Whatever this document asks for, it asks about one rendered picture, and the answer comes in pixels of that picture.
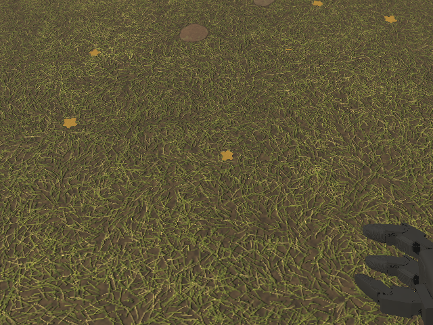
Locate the robot right hand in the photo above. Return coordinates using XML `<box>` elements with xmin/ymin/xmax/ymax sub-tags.
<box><xmin>355</xmin><ymin>223</ymin><xmax>433</xmax><ymax>325</ymax></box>

